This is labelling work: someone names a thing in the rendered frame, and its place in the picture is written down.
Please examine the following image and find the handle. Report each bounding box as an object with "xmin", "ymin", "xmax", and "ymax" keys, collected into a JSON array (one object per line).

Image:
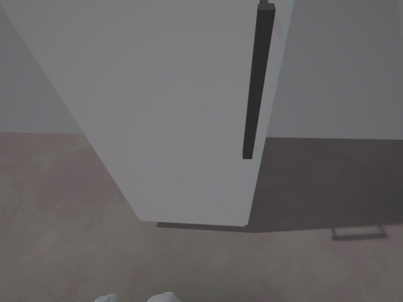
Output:
[{"xmin": 242, "ymin": 0, "xmax": 276, "ymax": 159}]

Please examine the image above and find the fridge door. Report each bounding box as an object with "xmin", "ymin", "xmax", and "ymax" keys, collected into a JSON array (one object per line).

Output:
[{"xmin": 0, "ymin": 0, "xmax": 288, "ymax": 227}]

